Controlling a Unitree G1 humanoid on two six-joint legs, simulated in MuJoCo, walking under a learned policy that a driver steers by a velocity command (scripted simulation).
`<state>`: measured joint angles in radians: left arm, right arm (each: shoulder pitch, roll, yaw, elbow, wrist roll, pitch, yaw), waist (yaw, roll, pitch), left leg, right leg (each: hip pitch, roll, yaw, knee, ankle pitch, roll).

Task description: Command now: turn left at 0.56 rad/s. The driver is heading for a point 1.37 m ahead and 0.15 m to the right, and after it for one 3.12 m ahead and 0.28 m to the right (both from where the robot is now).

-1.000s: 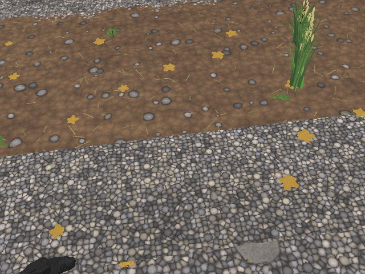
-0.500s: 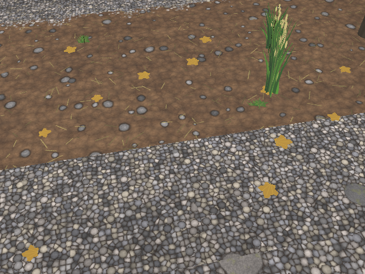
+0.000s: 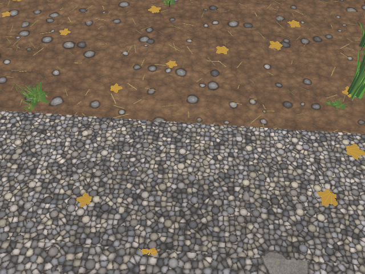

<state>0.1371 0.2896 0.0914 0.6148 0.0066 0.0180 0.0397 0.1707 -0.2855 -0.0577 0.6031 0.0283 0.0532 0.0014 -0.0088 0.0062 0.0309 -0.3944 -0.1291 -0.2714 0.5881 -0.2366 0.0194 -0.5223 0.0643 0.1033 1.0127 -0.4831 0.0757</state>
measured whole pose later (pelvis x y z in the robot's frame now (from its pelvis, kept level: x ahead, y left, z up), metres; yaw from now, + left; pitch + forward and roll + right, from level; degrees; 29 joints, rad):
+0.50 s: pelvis +0.02 -0.03 +0.00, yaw +3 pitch +0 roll +0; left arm 0.22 0.24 0.04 0.65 -0.01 0.02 -0.02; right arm 0.20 -0.27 -0.07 0.70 -0.01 0.02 0.00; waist 0.02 0.00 0.04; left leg -0.22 0.01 -0.08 0.52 -0.30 -0.04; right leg -0.29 0.07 0.13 0.56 -0.27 -0.02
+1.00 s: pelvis +0.08 -0.07 +0.01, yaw -12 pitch +2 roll +2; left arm 0.39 0.26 0.03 0.64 -0.01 0.00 0.01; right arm 0.15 -0.31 -0.08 0.67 -0.01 -0.06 0.01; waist 0.04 0.03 0.01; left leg -0.61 0.01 -0.07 0.97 -0.18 -0.04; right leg -0.21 0.09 0.13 0.46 -0.27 -0.09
